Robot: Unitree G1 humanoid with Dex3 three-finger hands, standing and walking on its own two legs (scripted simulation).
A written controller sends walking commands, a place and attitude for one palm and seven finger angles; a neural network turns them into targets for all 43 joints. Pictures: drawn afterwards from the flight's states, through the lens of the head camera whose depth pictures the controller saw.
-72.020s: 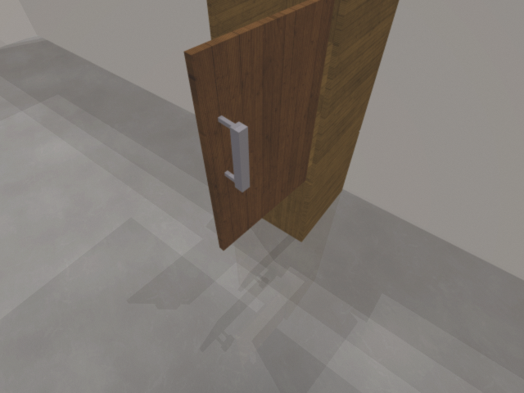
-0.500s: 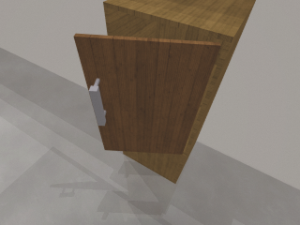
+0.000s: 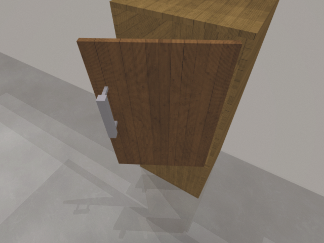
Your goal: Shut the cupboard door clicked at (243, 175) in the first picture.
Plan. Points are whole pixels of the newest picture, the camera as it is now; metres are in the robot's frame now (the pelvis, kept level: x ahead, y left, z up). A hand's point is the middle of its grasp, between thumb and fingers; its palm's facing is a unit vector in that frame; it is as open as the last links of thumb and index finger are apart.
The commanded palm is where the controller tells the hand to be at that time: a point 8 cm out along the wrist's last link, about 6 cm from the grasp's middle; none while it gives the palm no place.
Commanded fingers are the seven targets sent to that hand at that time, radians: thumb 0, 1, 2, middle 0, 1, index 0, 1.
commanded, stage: look again from close up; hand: left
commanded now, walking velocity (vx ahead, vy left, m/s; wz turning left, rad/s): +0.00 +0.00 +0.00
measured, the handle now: (109, 113) +0.48 +0.20 +0.03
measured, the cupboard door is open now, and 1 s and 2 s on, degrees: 28 28 28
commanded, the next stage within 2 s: raise the hand and make a fist in 0.22 s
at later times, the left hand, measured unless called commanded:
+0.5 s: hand (94, 211) +0.20 +0.18 -0.01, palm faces +0.23 -0.96 -0.13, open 7.2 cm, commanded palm +0.11 +0.22 -0.06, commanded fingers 0.00 0.90 0.90 -0.37 -0.48 -0.37 -0.48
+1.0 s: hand (107, 215) +0.19 +0.15 -0.02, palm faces -0.07 -1.00 -0.05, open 4.9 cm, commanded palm +0.15 +0.22 -0.02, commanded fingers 0.00 0.90 0.90 -0.82 -0.98 -0.82 -0.98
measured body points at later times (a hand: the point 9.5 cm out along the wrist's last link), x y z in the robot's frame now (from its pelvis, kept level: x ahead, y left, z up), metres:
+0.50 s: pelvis +0.00 -0.01 -0.01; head +0.00 -0.01 +0.44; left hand +0.18 +0.23 +0.00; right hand +0.11 -0.25 -0.12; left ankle +0.03 +0.07 -0.73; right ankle +0.02 -0.10 -0.73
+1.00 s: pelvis -0.01 -0.03 -0.09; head +0.06 -0.03 +0.36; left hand +0.19 +0.20 -0.01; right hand +0.23 -0.23 -0.16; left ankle +0.03 +0.07 -0.73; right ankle +0.02 -0.10 -0.73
